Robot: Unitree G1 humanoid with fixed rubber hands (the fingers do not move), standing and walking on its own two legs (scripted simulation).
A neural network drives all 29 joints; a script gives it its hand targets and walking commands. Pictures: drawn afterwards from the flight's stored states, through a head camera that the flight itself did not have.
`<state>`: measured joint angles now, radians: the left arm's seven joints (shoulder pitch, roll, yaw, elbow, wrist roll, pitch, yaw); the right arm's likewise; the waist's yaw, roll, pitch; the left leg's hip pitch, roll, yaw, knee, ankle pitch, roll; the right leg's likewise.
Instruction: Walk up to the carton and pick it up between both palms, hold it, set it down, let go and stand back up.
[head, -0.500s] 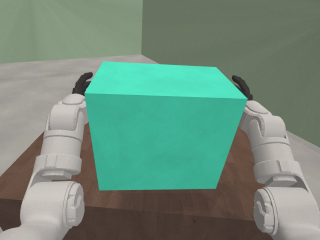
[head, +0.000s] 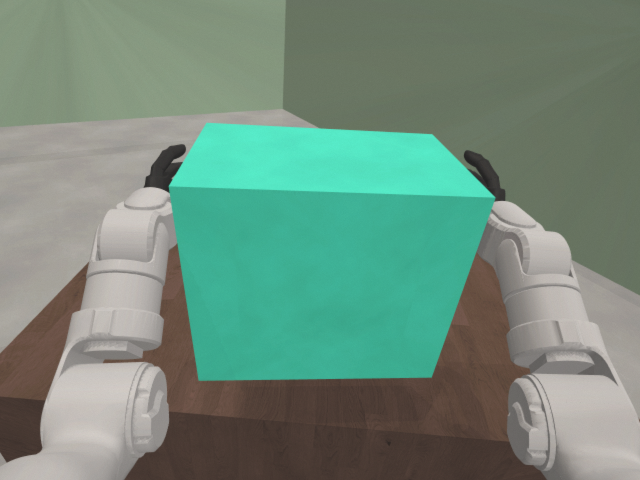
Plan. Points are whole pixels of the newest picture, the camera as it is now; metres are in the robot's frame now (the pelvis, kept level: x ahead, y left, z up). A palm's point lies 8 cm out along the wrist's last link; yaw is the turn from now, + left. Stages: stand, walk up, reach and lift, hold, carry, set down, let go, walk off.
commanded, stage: hold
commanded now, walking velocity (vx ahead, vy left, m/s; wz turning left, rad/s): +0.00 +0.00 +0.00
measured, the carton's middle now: (320, 251) +0.36 +0.02 +0.20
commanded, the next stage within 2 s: set down in 0.36 s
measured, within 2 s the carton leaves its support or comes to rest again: neither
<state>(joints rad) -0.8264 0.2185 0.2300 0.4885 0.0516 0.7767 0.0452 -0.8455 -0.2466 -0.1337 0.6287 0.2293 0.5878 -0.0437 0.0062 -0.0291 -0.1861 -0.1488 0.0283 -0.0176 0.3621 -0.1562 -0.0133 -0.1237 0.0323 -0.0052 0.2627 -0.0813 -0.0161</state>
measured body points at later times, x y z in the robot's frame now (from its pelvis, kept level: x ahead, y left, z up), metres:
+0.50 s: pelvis +0.00 +0.00 +0.00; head -0.10 +0.02 +0.44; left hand +0.37 +0.23 +0.26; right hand +0.39 -0.17 +0.27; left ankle +0.03 +0.13 -0.75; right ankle +0.04 -0.11 -0.75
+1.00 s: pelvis +0.04 -0.01 +0.00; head -0.03 +0.01 +0.45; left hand +0.41 +0.23 +0.25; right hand +0.44 -0.16 +0.25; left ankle +0.03 +0.13 -0.75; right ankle +0.04 -0.11 -0.75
